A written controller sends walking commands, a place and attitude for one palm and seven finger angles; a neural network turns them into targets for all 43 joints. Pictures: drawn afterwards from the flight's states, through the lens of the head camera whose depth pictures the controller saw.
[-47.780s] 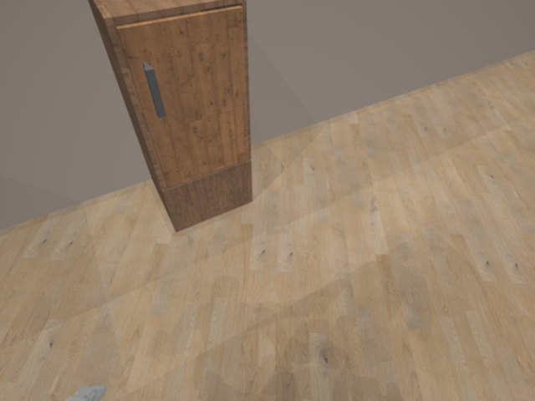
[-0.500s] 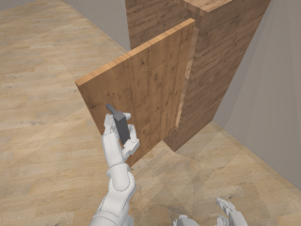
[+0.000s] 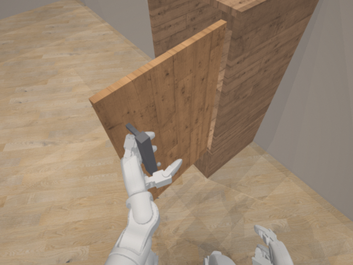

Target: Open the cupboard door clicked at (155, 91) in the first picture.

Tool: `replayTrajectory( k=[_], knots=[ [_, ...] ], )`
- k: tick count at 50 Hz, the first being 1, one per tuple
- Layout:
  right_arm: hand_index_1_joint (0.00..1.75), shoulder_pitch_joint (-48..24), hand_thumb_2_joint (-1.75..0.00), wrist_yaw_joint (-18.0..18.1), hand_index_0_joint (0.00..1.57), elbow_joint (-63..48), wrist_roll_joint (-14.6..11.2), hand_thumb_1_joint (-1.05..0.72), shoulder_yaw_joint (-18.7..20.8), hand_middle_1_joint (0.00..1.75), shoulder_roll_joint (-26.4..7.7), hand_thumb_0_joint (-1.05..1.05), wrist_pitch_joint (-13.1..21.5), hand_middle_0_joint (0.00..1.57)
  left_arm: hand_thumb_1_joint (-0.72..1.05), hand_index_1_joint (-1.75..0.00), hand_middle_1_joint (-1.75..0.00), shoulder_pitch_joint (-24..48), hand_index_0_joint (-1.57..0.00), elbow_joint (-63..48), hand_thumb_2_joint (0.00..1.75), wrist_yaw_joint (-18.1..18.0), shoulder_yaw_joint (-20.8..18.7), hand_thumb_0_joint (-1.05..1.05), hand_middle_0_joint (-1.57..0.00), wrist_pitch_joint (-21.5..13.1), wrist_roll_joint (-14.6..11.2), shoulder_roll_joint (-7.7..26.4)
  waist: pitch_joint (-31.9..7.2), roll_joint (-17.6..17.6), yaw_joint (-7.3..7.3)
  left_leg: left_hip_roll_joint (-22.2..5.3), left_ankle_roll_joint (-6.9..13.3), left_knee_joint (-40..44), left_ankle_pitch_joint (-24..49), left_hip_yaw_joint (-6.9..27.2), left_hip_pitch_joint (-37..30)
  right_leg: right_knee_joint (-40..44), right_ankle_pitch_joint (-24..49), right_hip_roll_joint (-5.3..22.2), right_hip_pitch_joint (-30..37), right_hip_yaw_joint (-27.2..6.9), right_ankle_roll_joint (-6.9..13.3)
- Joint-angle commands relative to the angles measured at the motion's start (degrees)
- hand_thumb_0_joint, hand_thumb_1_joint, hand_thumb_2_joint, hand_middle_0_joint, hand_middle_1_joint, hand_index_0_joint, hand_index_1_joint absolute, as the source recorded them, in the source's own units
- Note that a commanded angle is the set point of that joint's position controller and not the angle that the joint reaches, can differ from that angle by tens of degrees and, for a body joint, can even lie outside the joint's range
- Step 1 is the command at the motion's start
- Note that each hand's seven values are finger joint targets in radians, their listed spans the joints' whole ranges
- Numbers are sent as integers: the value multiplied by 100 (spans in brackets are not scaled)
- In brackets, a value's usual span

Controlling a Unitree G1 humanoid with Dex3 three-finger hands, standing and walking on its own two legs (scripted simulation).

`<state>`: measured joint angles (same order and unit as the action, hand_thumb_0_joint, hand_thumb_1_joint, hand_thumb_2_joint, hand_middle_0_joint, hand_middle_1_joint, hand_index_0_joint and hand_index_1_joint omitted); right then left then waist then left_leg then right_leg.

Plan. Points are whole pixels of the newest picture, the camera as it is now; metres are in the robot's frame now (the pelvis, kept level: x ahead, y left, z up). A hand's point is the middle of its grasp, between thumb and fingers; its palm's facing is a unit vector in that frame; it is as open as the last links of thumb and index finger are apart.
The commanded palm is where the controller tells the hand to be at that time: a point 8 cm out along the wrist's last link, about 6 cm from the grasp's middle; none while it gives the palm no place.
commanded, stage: open thumb and fingers to let go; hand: left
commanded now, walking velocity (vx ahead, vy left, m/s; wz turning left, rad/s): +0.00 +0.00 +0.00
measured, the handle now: (141, 150) +0.37 +0.10 +0.04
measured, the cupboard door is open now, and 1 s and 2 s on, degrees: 96 100 99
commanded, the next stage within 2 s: slide the hand sideways off the handle in 0.42 s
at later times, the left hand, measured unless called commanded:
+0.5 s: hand (159, 165) +0.33 +0.06 +0.04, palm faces +0.28 -0.96 -0.03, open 14.9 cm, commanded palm +0.29 +0.09 +0.04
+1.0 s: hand (151, 191) +0.27 +0.07 +0.04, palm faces -0.15 -0.99 +0.01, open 16.3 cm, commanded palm +0.25 +0.13 +0.04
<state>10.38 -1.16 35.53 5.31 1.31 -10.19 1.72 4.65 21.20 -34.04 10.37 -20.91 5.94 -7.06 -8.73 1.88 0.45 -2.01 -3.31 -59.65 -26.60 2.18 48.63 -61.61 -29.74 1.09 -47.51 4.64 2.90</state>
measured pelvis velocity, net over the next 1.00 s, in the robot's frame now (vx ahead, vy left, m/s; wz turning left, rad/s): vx -0.01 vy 0.04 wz -0.03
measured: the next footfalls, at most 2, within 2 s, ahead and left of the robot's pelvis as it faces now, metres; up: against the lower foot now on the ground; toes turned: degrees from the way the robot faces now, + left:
none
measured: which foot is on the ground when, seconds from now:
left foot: down 0.00-1.00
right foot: down 0.00-1.00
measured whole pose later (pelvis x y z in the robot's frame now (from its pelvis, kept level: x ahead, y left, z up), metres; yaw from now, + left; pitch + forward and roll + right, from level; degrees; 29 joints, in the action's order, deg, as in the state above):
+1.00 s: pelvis -0.01 +0.04 -0.01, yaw -2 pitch +14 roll +0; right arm 13.9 -1.7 27.9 1.2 0.1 -11.8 0.7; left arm -5.4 8.8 -7.0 14.1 -22.1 1.1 0.4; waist -7.3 1.4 0.7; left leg -1.1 -0.3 -64.2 -28.2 -0.3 50.1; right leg -64.5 -29.7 2.0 -48.8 2.0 0.1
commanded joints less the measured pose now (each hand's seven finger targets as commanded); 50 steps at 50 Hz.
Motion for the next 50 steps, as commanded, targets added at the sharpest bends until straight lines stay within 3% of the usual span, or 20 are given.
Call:
replayTrajectory(
  k=[1,8,11,17,20,26,27,28,29,30,31,32,34,36,39,42,45,50],
  knots=[
    [30,-169,-90,11,20,-793,-5,-90,151,30,-482,0,258,20,-50,-120,-120,1217,-30,-1222,30,-10,216,0,-30,-377,207,-497,-1696,-768,185,284,347,361,1177,-222,-755,1166,2103,49,1236,-446,-209],
    [30,-146,-90,2,20,-789,-12,-90,153,30,-477,0,286,20,-50,-90,-90,1230,-25,-1210,30,-110,234,0,-25,-310,231,-562,-1734,-629,143,268,338,403,1259,-238,-846,1092,2018,-14,1164,-325,-159],
    [30,-171,-90,11,20,-790,-19,-90,145,30,-490,0,291,20,-50,-75,-75,1304,-22,-1170,30,-136,217,0,-22,-269,227,-544,-1690,-736,149,263,337,424,1185,-210,-818,1117,1847,-36,1138,-310,-147],
    [30,-207,-90,-10,20,-789,-8,-90,129,30,-475,0,305,20,-50,-45,-45,1460,-18,-1216,30,-218,246,0,-18,-196,225,-623,-1725,-513,143,254,327,438,1222,-228,-904,1061,1803,-61,1059,-236,-126],
    [30,-240,-90,-1,20,-782,-21,-90,109,30,-477,0,295,20,-50,-30,-30,1494,-15,-1155,30,-234,180,0,-15,-168,191,-591,-1581,-660,155,251,321,461,1095,-205,-852,1105,1601,-65,1000,-232,-138],
    [30,-306,-90,-8,20,-773,-13,-90,98,30,-482,0,301,20,-50,-30,-30,1669,-15,-1044,30,-293,215,0,-15,-137,228,-680,-1602,-563,135,251,311,462,1061,-160,-866,1025,1418,-97,864,-162,-97],
    [30,104,-90,-35,20,-674,-68,-90,112,30,-720,0,228,20,-50,-30,-30,1585,-15,-1197,30,935,1527,0,-15,-340,860,-172,-1322,-706,699,253,442,339,1066,-170,-996,977,1859,-49,621,-305,-113],
    [30,150,-90,-9,20,-855,-124,-90,160,30,-678,0,228,20,-50,-30,-30,1777,-15,-1529,30,1593,1051,0,-15,-614,624,270,-1691,-567,493,291,472,278,1179,-162,-958,882,2108,4,829,-341,-83],
    [30,105,-90,29,20,-959,-159,-90,159,30,-709,0,230,20,-50,-30,-30,1731,-15,-1732,30,2118,1008,0,-15,-765,471,471,-1943,-440,413,311,486,240,1205,-183,-1018,822,2224,17,983,-422,-81],
    [30,107,-90,63,20,-1038,-234,-90,134,30,-710,0,241,20,-50,-30,-30,1636,-15,-1706,30,2641,1042,0,-15,-819,246,509,-1843,-443,465,306,494,248,1097,-174,-1025,849,2130,19,948,-430,-91],
    [30,112,-90,89,20,-1137,-316,-90,122,30,-730,0,248,20,-50,-30,-30,1717,-15,-1914,30,3005,911,0,-15,-831,-93,565,-1933,-241,412,312,484,277,1058,-172,-1126,854,2002,8,966,-436,-71],
    [30,36,-90,120,20,-1203,-386,-90,85,30,-699,0,268,20,-50,-30,-30,1508,-15,-1739,30,3211,773,0,-15,-749,-457,475,-1688,-272,363,314,465,335,872,-176,-1082,952,1731,-19,885,-411,-93],
    [30,-47,-90,156,20,-1281,-474,-90,32,30,-719,0,285,20,-50,-30,-30,1306,-15,-1568,30,3255,415,0,-15,-559,-991,379,-1299,-539,247,307,422,505,556,-132,-927,1093,1137,-58,828,-325,-118],
    [30,-96,-90,150,20,-1334,-477,-90,25,30,-752,0,303,20,-50,-30,-30,1185,-15,-1686,30,3032,142,0,-15,-465,-1137,448,-1366,-584,138,310,407,559,584,-115,-955,1057,986,-68,828,-255,-118],
    [30,-28,-90,46,20,-1450,-426,-90,70,30,-745,0,313,20,-50,-30,-30,646,-15,-1917,30,2728,208,0,-15,-512,-917,382,-1513,-672,72,294,408,517,832,-131,-949,873,1281,-62,858,-192,-120],
    [30,3,-90,-38,20,-1560,-386,-90,110,30,-756,0,277,20,-50,-30,-30,226,-15,-2185,30,2605,216,0,-15,-605,-593,584,-1605,-623,7,283,407,453,905,-135,-880,720,1362,-56,838,-221,-91],
    [30,-3,-90,-73,20,-1648,-400,-90,104,30,-771,0,196,20,-50,-30,-30,-156,-15,-2285,30,2638,293,0,-15,-550,-399,669,-1298,-535,24,270,398,463,694,-154,-756,725,1168,-59,688,-233,-79],
    [30,-61,-90,22,20,-1789,-442,-90,74,30,-764,0,168,20,-50,-30,-30,-246,-15,-2807,30,2754,295,0,-15,-419,-511,739,-1210,-423,67,269,417,467,447,-125,-783,799,856,-83,591,-240,-89]
  ],
)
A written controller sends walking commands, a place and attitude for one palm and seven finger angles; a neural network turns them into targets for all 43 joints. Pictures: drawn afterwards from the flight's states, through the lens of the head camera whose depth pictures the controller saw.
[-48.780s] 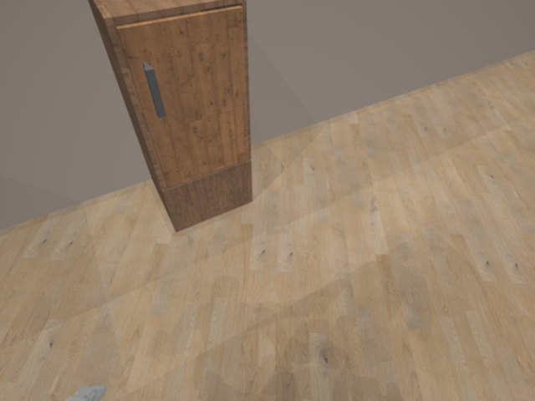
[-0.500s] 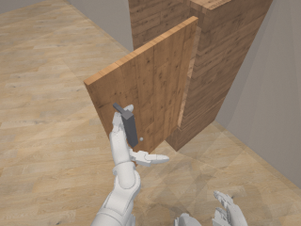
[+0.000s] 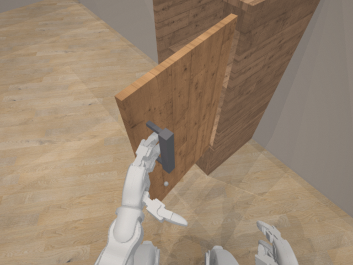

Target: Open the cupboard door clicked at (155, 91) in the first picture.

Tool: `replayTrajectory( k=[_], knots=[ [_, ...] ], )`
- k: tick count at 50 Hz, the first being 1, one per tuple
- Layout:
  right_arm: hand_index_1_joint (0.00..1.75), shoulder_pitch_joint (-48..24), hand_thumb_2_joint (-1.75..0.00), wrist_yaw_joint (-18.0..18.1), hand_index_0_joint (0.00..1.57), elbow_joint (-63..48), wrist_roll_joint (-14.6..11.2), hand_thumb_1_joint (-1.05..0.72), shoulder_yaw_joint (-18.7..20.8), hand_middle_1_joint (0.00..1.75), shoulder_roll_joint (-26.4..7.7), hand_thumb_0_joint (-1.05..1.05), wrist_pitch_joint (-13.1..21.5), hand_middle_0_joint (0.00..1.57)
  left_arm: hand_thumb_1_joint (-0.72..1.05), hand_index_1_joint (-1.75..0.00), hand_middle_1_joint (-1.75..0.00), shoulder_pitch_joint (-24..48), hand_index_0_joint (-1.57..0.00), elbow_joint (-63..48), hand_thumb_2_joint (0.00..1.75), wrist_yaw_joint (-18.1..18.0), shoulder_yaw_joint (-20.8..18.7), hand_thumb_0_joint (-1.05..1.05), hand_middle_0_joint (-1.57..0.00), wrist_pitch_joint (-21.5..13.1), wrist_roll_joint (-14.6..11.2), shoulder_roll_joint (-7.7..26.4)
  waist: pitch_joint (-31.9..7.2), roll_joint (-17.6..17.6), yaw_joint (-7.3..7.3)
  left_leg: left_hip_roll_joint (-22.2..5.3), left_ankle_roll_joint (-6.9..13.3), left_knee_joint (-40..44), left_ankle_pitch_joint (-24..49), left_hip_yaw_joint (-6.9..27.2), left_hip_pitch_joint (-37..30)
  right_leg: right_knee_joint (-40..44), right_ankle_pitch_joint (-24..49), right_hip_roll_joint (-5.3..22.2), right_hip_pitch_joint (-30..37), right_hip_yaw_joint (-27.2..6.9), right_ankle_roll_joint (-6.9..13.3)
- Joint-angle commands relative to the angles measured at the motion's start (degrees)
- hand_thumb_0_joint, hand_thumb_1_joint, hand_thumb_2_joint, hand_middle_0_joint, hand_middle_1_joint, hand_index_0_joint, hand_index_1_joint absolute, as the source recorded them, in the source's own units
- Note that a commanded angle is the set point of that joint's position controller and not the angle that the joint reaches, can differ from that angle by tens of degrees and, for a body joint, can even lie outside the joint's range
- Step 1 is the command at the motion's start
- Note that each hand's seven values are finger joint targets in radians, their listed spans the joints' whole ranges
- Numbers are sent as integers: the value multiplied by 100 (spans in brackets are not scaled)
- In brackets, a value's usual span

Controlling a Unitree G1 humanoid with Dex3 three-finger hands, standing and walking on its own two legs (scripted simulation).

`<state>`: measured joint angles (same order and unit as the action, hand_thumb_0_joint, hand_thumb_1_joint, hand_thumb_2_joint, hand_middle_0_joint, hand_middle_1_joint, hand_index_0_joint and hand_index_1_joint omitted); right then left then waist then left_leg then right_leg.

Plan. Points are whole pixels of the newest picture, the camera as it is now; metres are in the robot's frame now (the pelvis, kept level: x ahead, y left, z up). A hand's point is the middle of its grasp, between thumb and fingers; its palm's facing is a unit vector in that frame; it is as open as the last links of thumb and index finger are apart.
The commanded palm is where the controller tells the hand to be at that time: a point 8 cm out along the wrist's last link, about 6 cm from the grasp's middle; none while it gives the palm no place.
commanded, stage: slide the hand sideways off the handle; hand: left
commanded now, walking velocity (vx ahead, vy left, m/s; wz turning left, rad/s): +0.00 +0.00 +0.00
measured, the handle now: (160, 148) +0.36 +0.06 +0.05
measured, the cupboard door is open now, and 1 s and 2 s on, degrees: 100 99 99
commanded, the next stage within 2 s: draw the hand back to the body in 0.72 s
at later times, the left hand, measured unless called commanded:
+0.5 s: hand (143, 204) +0.24 +0.08 +0.05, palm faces -0.06 -1.00 -0.01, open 16.3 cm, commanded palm +0.21 +0.14 +0.05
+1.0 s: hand (120, 212) +0.21 +0.12 +0.07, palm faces -0.06 -1.00 -0.05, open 16.3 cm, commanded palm +0.19 +0.18 +0.08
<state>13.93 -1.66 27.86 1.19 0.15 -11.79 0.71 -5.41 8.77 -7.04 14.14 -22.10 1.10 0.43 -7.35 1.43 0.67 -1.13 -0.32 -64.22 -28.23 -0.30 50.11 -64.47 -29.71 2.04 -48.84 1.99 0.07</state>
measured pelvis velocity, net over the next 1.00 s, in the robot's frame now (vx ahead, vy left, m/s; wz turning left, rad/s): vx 0.01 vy -0.01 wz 0.01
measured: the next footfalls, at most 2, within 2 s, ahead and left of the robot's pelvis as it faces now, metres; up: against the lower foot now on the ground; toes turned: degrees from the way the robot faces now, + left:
none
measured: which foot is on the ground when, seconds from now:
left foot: down 0.00-1.00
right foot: down 0.00-1.00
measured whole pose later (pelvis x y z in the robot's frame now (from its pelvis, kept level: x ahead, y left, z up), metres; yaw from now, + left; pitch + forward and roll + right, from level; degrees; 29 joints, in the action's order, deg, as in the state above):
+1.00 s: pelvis +0.01 -0.01 -0.01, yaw +1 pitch +14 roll -1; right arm 14.5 2.5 23.6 -1.0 0.0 -12.1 3.8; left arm -29.2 -16.4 6.3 3.1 -18.0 -8.7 10.1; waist -8.0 3.0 -0.4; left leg -1.9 -1.4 -68.2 -31.0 2.2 51.1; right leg -67.1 -32.3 1.1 -48.6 4.2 0.9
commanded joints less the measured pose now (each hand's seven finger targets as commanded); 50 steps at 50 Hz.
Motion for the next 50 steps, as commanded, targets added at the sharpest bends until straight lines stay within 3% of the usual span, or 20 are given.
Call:
replayTrajectory(
  k=[1,5,7,14,17,26,28,33,36,40,41,46,49,50],
  knots=[
    [30,-407,-90,97,20,-1028,-37,-90,188,30,-603,0,288,20,-50,-30,-30,799,-15,-1738,30,69,-65,0,-15,-303,-63,1,-1439,-384,73,181,124,893,691,138,-987,1060,920,-184,749,25,193],
    [30,-374,-90,140,20,-1056,-46,-90,185,30,-589,0,386,20,-50,-30,-30,219,-15,-1995,30,162,-139,0,-15,-335,-198,55,-1447,-431,37,168,106,861,810,182,-1003,993,1066,-203,765,85,183],
    [30,-378,-90,130,20,-1104,-48,-90,173,30,-577,0,420,20,-50,-30,-30,-9,-15,-2176,30,209,-40,0,-15,-329,-196,12,-1453,-259,44,175,98,848,880,195,-1024,929,1132,-203,741,104,188],
    [30,-268,-90,137,20,-1252,-43,-90,187,30,-579,0,418,20,-50,-30,-30,-1067,-15,-2520,30,377,-260,0,-15,-215,-150,318,-1348,-517,7,188,97,725,1038,165,-825,855,1442,-201,846,77,171],
    [30,-287,-90,166,20,-1285,-44,-90,173,30,-578,0,445,20,-50,-30,-30,-1060,-15,-2801,30,498,-254,0,-15,-243,-179,387,-1270,-264,58,205,107,626,1014,161,-764,816,1419,-191,724,45,165],
    [30,-205,-90,249,20,-1351,-77,-90,208,30,-608,0,580,20,-50,-30,-30,-1823,-15,-3214,30,871,-601,0,-15,-336,-502,642,-1494,-228,14,218,123,422,1243,154,-688,687,1686,-224,800,22,152],
    [30,-162,-90,254,20,-1366,-82,-90,214,30,-612,0,583,20,-50,-30,-30,-2125,-15,-3168,30,973,-747,0,-15,-308,-595,751,-1436,-400,-4,221,115,413,1186,144,-561,729,1706,-218,881,2,124],
    [30,-194,-90,326,20,-1346,-110,-90,249,30,-634,0,604,20,-50,-30,-30,-2244,-15,-3211,30,1212,-1098,0,-15,-308,-756,987,-1338,-422,4,230,115,264,1046,109,-352,760,1551,-208,828,-119,95],
    [30,-217,-90,340,20,-1387,-127,-90,242,30,-632,0,657,20,-50,-30,-30,-2363,-15,-3418,30,1342,-1017,0,-15,-377,-904,889,-1446,-286,-8,240,125,239,1197,134,-388,680,1721,-217,867,-92,104],
    [30,-182,-90,359,20,-1337,-119,-90,256,30,-665,0,720,20,-50,-30,-30,-2227,-15,-3436,30,1396,-1036,0,-15,-442,-911,981,-1347,-211,58,224,118,152,1046,146,-316,649,1467,-215,617,-96,99],
    [30,-208,-90,368,20,-1348,-113,-90,245,30,-671,0,732,20,-50,-30,-30,-2205,-15,-3430,30,1390,-987,0,-15,-414,-879,981,-1285,-199,67,221,132,152,1028,161,-280,634,1376,-228,572,-78,112],
    [30,-185,-90,434,20,-1505,-202,-90,229,30,-652,0,644,20,-50,-30,-30,-2464,-15,-3936,30,1290,-1518,0,-15,-97,-978,1438,-1482,-101,-120,225,143,572,1023,135,-700,974,1204,-276,1077,-70,124],
    [30,-172,-90,471,20,-1496,-260,-90,180,30,-632,0,626,20,-50,-30,-30,-2525,-15,-3994,30,1302,-1524,0,-15,136,-1120,1343,-1205,-130,-45,233,135,795,953,124,-892,1252,1198,-279,1198,-27,72],
    [30,-167,-90,489,20,-1469,-265,-90,178,30,-629,0,632,20,-50,-30,-30,-2571,-15,-3954,30,1327,-1603,0,-15,192,-1170,1368,-1163,-301,-29,227,136,837,945,126,-924,1340,1207,-278,1272,-30,49]
  ],
)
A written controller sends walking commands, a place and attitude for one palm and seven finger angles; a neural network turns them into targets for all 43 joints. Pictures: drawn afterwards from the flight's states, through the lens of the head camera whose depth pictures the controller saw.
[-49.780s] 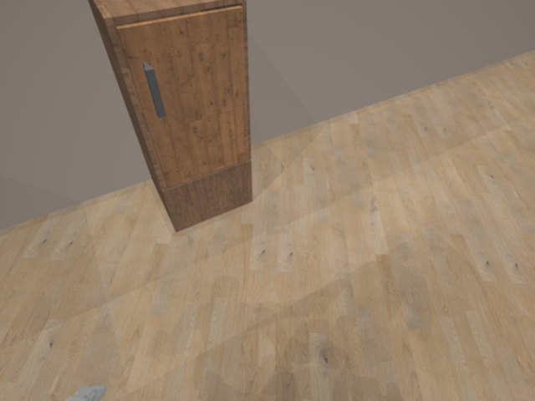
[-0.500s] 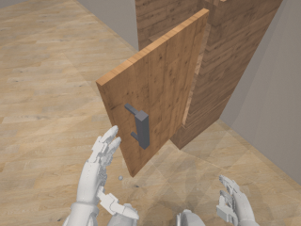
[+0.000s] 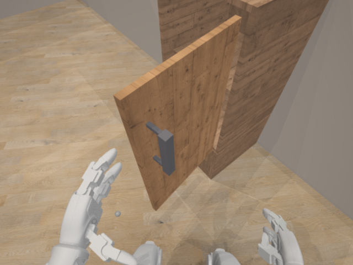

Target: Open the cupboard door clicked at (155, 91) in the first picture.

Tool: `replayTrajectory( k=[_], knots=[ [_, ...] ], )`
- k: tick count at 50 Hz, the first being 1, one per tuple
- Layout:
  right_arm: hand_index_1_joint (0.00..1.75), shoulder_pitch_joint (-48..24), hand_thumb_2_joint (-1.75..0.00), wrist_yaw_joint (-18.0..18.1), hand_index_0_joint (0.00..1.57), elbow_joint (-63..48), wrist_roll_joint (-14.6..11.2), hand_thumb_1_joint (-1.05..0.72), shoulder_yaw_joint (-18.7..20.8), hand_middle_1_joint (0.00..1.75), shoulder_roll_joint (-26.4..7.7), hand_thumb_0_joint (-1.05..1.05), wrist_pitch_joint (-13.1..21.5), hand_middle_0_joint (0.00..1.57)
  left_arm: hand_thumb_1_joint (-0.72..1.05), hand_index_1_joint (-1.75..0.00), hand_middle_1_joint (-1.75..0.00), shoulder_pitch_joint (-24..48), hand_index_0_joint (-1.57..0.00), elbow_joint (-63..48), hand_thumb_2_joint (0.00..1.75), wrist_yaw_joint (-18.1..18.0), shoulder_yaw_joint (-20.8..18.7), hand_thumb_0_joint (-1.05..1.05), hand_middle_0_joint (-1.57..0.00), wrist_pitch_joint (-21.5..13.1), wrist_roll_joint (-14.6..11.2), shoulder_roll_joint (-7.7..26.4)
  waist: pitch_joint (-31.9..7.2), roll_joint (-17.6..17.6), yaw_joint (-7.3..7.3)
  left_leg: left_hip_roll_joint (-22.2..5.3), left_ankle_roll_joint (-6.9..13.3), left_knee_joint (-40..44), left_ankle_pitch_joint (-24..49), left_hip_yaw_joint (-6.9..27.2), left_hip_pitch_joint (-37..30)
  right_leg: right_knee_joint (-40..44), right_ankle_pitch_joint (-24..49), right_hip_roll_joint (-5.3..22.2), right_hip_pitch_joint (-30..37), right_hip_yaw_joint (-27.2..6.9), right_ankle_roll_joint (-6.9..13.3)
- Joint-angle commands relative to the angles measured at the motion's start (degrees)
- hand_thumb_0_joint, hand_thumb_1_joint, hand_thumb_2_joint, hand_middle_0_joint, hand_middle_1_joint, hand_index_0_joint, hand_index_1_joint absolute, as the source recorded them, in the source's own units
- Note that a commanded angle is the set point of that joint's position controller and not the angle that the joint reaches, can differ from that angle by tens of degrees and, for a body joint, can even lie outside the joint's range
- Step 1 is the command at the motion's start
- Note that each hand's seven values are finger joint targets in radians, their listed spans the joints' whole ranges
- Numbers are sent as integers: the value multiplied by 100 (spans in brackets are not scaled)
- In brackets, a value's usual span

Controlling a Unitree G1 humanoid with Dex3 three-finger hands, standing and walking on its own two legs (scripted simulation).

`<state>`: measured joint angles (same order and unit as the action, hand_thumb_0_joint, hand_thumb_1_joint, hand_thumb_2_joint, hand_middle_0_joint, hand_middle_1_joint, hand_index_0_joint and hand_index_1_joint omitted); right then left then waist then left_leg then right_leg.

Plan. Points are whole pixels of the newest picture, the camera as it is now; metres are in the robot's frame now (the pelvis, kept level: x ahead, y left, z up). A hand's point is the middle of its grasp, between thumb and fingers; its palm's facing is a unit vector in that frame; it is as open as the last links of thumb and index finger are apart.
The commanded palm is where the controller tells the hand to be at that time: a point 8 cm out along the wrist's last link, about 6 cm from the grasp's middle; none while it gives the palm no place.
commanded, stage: draw the hand back to the body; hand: left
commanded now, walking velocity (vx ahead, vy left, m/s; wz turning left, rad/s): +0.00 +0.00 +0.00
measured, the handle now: (160, 149) +0.36 +0.06 +0.06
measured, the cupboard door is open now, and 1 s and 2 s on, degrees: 99 99 99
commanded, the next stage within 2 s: step back with the hand held close in 1.40 s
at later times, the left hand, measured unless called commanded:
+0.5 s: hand (55, 204) +0.20 +0.20 +0.15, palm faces +0.14 -0.94 -0.30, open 15.1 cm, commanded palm +0.17 +0.25 +0.18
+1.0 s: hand out of the picture +0.22 +0.27 +0.25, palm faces +0.41 -0.81 -0.42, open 9.3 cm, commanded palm +0.18 +0.31 +0.26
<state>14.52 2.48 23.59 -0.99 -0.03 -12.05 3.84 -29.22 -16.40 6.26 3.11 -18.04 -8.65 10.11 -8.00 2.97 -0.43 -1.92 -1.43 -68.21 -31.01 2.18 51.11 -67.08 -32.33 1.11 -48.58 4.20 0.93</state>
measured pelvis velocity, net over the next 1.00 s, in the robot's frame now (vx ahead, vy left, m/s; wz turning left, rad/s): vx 0.03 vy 0.02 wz -0.02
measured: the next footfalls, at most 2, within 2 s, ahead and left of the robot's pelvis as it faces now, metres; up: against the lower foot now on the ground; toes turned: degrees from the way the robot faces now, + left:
none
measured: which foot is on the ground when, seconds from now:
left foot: down 0.00-1.00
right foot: down 0.00-1.00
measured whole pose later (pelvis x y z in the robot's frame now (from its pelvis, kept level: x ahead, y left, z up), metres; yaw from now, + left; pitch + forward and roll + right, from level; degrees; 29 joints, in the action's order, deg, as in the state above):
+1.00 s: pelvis +0.03 +0.02 +0.10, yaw -1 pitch -3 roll +0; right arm 11.5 5.5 35.3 0.1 -2.1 -12.8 7.5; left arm -28.5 -24.3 -7.1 -17.1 -3.8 -2.7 19.7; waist 0.1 3.8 -4.1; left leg -0.6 0.3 -26.7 -15.8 -1.4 7.7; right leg -24.9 -15.8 1.5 -5.9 1.7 -1.1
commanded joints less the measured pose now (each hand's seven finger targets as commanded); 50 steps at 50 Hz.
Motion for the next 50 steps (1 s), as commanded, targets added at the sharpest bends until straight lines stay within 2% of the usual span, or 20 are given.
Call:
replayTrajectory(
  k=[1,5,8,11,13,16,17,18,19,20,21,26,28,34,36,40,43,45,48,50],
  knots=[
    [30,-262,-90,101,20,-1032,-53,-90,194,30,-620,0,305,20,-50,-30,-30,-286,-15,-1304,30,23,-620,0,-15,-153,-217,471,-1012,-613,73,300,254,1281,1215,-105,-989,1679,1403,-195,1320,-252,-36],
    [30,-277,-90,121,20,-1012,-74,-90,141,30,-656,0,376,20,-50,-30,-30,-245,-15,-1344,30,241,-658,0,-15,-71,-335,511,-614,-322,113,300,239,1513,1066,-103,-1187,1893,1200,-190,1277,-212,-44],
    [30,-282,-90,150,20,-986,-85,-90,114,30,-692,0,429,20,-50,-30,-30,-141,-15,-1324,30,369,-901,0,-15,-39,-465,675,-458,-355,108,289,233,1652,963,-80,-1270,2068,954,-188,1351,-231,-39],
    [30,-296,-90,168,20,-973,-118,-90,101,30,-697,0,514,20,-50,-30,-30,-121,-15,-1586,30,439,-1138,0,-15,-35,-585,847,-614,-119,6,271,233,1838,1209,-42,-1592,2056,1263,-225,1596,-128,1],
    [30,-268,-90,167,20,-958,-145,-90,88,30,-682,0,582,20,-43,-30,-30,-136,-15,-1766,33,501,-1113,0,-15,7,-658,811,-634,102,25,267,227,1932,1358,-42,-1803,2074,1518,-236,1653,-70,-13],
    [30,-325,-90,174,20,-889,-165,-90,70,30,-691,0,640,20,-32,-30,-30,-236,-16,-1733,37,563,-1281,0,-16,174,-694,940,-527,136,-34,246,222,2101,1535,4,-1940,2116,1700,-264,1815,19,2],
    [30,-332,-90,342,20,-912,-73,-90,58,30,-661,0,547,20,-29,-30,-30,-282,-16,-2208,39,-212,-1389,0,-16,491,183,1712,-668,122,-330,162,253,2442,1696,-108,-2141,2459,1811,-85,2046,-286,66],
    [30,-293,-90,393,20,-898,-50,-90,6,30,-539,0,512,20,-26,-30,-30,-620,-16,-2086,40,-555,-1137,0,-16,753,281,1162,-351,79,-168,165,248,2542,1629,-132,-2248,2596,1728,-69,1987,-210,37],
    [30,-265,-90,399,20,-822,-45,-90,-17,30,-542,0,467,20,-22,-30,-30,-667,-16,-2047,42,-766,-931,0,-16,939,431,964,-125,259,-132,143,244,2613,1608,-141,-2324,2671,1675,-61,2004,-164,20],
    [30,-282,-90,416,20,-773,-33,-90,-25,30,-557,0,440,20,-18,-30,-30,-551,-16,-2112,43,-931,-1004,0,-16,1050,519,1093,-40,117,-109,126,253,2681,1576,-128,-2399,2772,1652,-62,2065,-143,8],
    [30,-363,-90,443,20,-717,-26,-90,-23,30,-561,0,416,20,-15,-30,-30,-551,-16,-1984,45,-1066,-1137,0,-16,1139,590,1192,5,-294,-124,109,279,2753,1578,-114,-2467,2932,1608,-85,2171,-129,-1],
    [30,-538,-90,515,20,-516,17,-90,-111,30,-622,0,499,20,2,-30,-30,-130,-17,-2107,52,-1392,-1396,0,-17,1227,735,1446,141,7,-150,112,273,3271,1585,-135,-3064,3387,1603,-49,2677,-120,0],
    [30,-551,-90,523,20,-417,34,-90,-122,30,-603,0,563,20,9,-30,-30,-47,-17,-2114,55,-1438,-1417,0,-17,1216,750,1396,192,-65,-138,97,273,3477,1721,-137,-3314,3512,1757,-48,2842,-90,-15],
    [30,-737,-90,468,20,-131,67,-90,-127,30,-611,0,689,20,31,-30,-30,49,-18,-2050,64,-1459,-1744,0,-18,1186,731,1470,360,54,-228,71,240,4005,2286,-170,-3817,3926,2235,-52,3475,-77,-18],
    [30,-812,-90,452,20,-25,89,-90,-108,30,-637,0,706,20,37,-30,-30,34,-18,-1874,68,-1471,-1995,0,-18,1188,724,1630,385,-113,-282,66,238,4132,2490,-209,-3900,4069,2450,-57,3753,-66,-10],
    [30,-866,-90,389,20,92,100,-90,-73,30,-629,0,716,20,51,-30,-30,243,-19,-2074,74,-1441,-2203,0,-19,1110,699,1679,357,145,-290,34,203,4358,2922,-243,-4242,4231,2722,-60,3978,-83,-19],
    [30,-889,-90,346,20,171,114,-90,-51,30,-649,0,702,20,62,-30,-30,296,-19,-2078,78,-1440,-2414,0,-19,1090,671,1775,361,137,-319,19,186,4470,3254,-247,-4366,4336,2952,-77,4172,-86,-13],
    [30,-918,-90,331,20,208,121,-90,-29,30,-655,0,695,20,69,-30,-30,421,-19,-2104,81,-1443,-2578,0,-19,1061,661,1856,389,206,-331,22,177,4538,3254,-280,-4433,4416,2965,-83,4226,-95,-17],
    [30,-969,-90,327,20,267,122,-90,-1,30,-650,0,647,20,80,-30,-30,527,-20,-1957,86,-1444,-2823,0,-20,1040,609,1947,472,-16,-345,29,190,4613,3256,-306,-4493,4526,3075,-94,4306,-100,-24],
    [30,-1007,-90,325,20,298,123,-90,24,30,-658,0,626,20,87,-30,-30,719,-20,-2005,88,-1442,-2980,0,-20,1005,592,2042,422,77,-354,42,198,4638,3217,-340,-4574,4590,3089,-96,4349,-128,-25]
  ],
)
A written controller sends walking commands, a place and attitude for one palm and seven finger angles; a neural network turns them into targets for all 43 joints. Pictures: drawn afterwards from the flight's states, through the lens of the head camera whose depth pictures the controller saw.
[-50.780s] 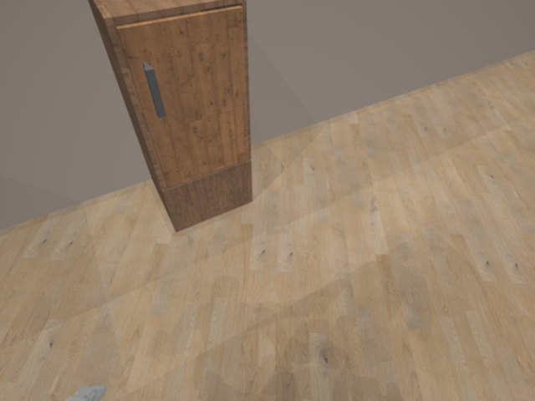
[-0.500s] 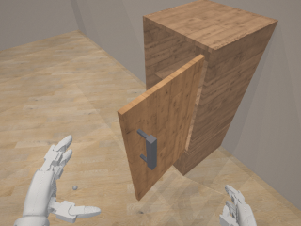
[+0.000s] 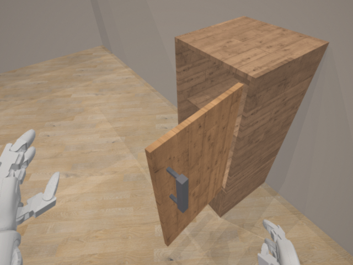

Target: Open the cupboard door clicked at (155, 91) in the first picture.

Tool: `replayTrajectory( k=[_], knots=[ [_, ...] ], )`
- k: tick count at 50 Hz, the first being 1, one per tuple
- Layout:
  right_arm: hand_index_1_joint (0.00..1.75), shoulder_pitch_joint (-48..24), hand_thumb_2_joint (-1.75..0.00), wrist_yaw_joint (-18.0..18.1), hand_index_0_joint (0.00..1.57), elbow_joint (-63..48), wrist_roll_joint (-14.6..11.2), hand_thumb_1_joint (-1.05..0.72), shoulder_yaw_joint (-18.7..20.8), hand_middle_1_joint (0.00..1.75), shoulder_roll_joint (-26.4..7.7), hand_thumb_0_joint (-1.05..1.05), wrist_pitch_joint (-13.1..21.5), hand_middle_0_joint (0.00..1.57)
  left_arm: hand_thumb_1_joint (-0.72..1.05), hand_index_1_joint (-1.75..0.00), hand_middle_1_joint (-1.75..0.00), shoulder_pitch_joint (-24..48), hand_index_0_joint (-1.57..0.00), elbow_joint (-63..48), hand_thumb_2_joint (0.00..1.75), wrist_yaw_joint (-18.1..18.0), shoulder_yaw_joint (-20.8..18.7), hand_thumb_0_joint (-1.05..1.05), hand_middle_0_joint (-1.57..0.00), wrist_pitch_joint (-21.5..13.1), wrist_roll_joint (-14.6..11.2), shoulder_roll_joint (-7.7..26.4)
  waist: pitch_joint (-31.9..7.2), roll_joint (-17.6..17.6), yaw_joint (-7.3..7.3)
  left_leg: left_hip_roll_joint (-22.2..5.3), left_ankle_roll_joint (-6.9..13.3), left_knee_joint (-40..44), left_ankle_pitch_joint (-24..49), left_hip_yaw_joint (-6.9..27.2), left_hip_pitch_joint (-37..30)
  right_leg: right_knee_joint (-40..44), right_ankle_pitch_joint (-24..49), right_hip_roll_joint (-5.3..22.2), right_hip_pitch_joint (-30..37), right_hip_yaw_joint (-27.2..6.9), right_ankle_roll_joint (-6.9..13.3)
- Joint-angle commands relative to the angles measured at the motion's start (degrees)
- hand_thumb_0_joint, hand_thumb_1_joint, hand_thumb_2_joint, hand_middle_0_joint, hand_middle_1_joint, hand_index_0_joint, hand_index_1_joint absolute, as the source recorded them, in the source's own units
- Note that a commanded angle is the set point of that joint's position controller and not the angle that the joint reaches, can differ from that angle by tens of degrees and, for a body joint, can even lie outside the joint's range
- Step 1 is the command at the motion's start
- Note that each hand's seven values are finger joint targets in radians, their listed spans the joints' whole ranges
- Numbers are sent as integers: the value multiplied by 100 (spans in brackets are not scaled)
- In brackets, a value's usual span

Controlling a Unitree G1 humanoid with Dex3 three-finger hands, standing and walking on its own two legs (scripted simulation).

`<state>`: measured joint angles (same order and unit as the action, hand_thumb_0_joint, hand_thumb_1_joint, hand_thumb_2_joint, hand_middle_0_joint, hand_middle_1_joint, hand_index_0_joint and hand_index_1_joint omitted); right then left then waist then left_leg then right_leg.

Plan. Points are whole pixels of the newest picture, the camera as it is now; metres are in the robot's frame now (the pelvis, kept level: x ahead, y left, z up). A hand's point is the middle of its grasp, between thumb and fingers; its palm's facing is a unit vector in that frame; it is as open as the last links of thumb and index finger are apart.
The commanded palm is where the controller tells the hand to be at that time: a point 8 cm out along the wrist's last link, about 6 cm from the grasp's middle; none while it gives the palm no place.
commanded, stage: draw the hand back to the body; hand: left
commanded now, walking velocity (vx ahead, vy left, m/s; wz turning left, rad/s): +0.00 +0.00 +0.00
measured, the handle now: (176, 190) +0.32 +0.05 -0.04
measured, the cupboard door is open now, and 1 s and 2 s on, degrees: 99 99 99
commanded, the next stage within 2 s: step back with the hand held close in 0.40 s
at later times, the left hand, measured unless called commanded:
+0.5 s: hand (50, 192) +0.18 +0.24 +0.16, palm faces +0.45 -0.80 -0.40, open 7.4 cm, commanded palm +0.14 +0.28 +0.18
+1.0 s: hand (29, 205) +0.16 +0.26 +0.16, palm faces +0.36 -0.78 -0.52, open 7.4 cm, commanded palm +0.10 +0.31 +0.18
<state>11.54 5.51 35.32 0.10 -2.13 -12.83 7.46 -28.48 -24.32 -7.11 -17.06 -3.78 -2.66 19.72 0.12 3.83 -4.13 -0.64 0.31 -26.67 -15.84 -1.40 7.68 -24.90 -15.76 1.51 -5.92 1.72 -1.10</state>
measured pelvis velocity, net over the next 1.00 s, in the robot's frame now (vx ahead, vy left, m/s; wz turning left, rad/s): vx -0.05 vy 0.01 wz -0.02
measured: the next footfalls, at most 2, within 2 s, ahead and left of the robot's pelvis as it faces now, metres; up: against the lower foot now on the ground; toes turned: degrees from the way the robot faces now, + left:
right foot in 1.78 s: -0.21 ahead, -0.10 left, +0.00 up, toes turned -5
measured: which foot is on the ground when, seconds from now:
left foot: down 0.00-1.00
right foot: down 0.00-1.00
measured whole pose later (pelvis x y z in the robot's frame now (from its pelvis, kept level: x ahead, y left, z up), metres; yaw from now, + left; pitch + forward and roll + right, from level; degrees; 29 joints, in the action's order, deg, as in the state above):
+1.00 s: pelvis -0.05 +0.01 +0.00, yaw -1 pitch +0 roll -1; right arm 9.4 5.9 31.5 -0.8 0.6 -13.0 0.4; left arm -32.2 -28.3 -7.8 -23.4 -8.9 -3.0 25.0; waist 2.2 1.2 -0.5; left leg -0.8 1.2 -27.1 -11.0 -2.9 16.7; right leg -25.3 -10.3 1.4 -15.5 0.1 -1.8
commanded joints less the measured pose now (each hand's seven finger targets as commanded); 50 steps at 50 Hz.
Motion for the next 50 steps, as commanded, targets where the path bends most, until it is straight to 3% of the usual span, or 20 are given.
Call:
replayTrajectory(
  k=[1,2,4,7,9,11,13,17,25,26,27,29,30,33,35,41,44,50],
  knots=[
    [30,-738,-90,24,20,-834,10,-90,236,30,-595,0,249,20,90,-30,-30,671,-20,-1076,90,-108,-1063,0,-20,-419,-12,1152,-306,113,-7,-80,20,498,1671,2,-209,426,1417,-134,108,99,195],
    [30,-721,-90,3,20,-811,17,-90,230,30,-563,0,241,20,90,-30,-30,539,-20,-905,90,-80,-846,0,-20,-419,-19,884,-181,56,37,-82,15,539,1640,17,-191,420,1372,-126,55,128,184],
    [30,-730,-90,-32,20,-828,10,-90,273,30,-607,0,205,20,90,-30,-30,498,-20,-849,90,-32,-695,0,-20,-404,-35,753,-211,-33,39,-89,47,567,1651,-15,-276,474,1404,-134,51,112,157],
    [30,-772,-90,-40,20,-836,18,-90,301,30,-627,0,159,20,90,-30,-30,524,-20,-821,90,-11,-702,0,-20,-396,-43,807,-232,-249,27,-81,71,600,1617,-18,-291,521,1433,-138,118,99,147],
    [30,-795,-90,-20,20,-832,28,-90,319,30,-617,0,163,20,90,-30,-30,647,-20,-1019,90,-30,-829,0,-20,-431,-26,981,-425,-138,8,-49,89,581,1556,-55,-383,558,1436,-133,177,60,145],
    [30,-835,-90,4,20,-812,29,-90,307,30,-610,0,163,20,90,-30,-30,634,-20,-988,90,-46,-917,0,-20,-436,-24,1094,-381,-169,-10,-32,88,574,1513,-51,-360,608,1419,-135,207,42,161],
    [30,-851,-90,25,20,-795,32,-90,295,30,-573,0,180,20,90,-30,-30,680,-20,-1038,90,-51,-910,0,-20,-440,-29,1066,-338,30,-8,-22,90,562,1531,-71,-394,619,1460,-126,161,25,154],
    [30,-868,-90,37,20,-756,32,-90,295,30,-549,0,231,20,90,-30,-30,683,-20,-1065,90,-53,-879,0,-20,-461,-32,1032,-242,60,14,-13,82,562,1486,-90,-427,682,1436,-130,112,12,150],
    [30,-866,-90,28,20,-713,30,-90,343,30,-570,0,245,20,90,-30,-30,602,-20,-876,90,-20,-834,0,-20,-486,-45,963,-155,-124,18,-30,96,624,1330,-126,-478,792,1238,-154,18,-9,117],
    [30,-891,-90,34,20,-711,22,-90,327,30,-591,0,250,20,90,-30,-30,1019,-20,-1108,90,-50,-1014,0,-20,-518,-55,1218,-212,-83,11,-9,89,629,1306,-85,-455,811,1196,-151,84,-17,138],
    [30,-862,-90,31,20,-904,-29,-90,340,30,-730,0,119,20,90,-30,-30,1338,-20,-1225,90,-65,-1512,0,-20,-701,-15,1692,223,-281,305,-101,157,361,991,-15,-38,1090,1445,105,-657,-489,127],
    [30,-834,-90,5,20,-855,8,-90,369,30,-683,0,-55,20,90,-30,-30,537,-20,-701,90,10,-1164,0,-20,-730,0,1233,22,-567,319,-68,150,174,974,4,-46,1102,1506,259,-718,-489,155],
    [30,-832,-90,-3,20,-890,16,-90,384,30,-699,0,-102,20,90,-30,-30,416,-20,-828,90,16,-1109,0,-20,-770,8,1187,-174,-387,328,-88,141,183,1065,-22,-55,1002,1609,282,-654,-461,155],
    [30,-802,-90,17,20,-1013,-3,-90,426,30,-721,0,-220,20,90,-30,-30,23,-20,-965,90,-14,-1136,0,-20,-814,-18,1191,-701,-96,322,-184,121,259,1820,-16,-120,599,2235,229,-339,-283,112],
    [30,-775,-90,32,20,-1094,-18,-90,456,30,-731,0,-296,20,90,-30,-30,-88,-20,-1130,90,-48,-1216,0,-20,-800,-27,1285,-928,-230,334,-229,99,250,2245,-5,-132,427,2571,173,-223,-194,72],
    [30,-812,-90,82,20,-1259,-53,-90,506,30,-736,0,-458,20,90,-30,-30,-315,-20,-1455,90,-151,-1508,0,-20,-787,-48,1578,-1165,-88,290,-299,80,294,2624,93,101,53,2720,86,-66,-121,48],
    [30,-774,-90,77,20,-1322,-59,-90,506,30,-727,0,-458,20,90,-30,-30,-403,-20,-1521,90,-173,-1446,0,-20,-808,-50,1485,-1016,42,299,-382,103,423,2247,164,418,-82,2267,6,-126,-121,22],
    [30,-688,-90,68,20,-1288,-78,-90,506,30,-767,0,-365,20,90,-30,-30,-304,-20,-1423,90,-243,-1407,0,-20,-929,8,1410,-508,-104,386,-396,224,660,-29,282,1451,46,1029,34,-276,-355,46]
  ],
)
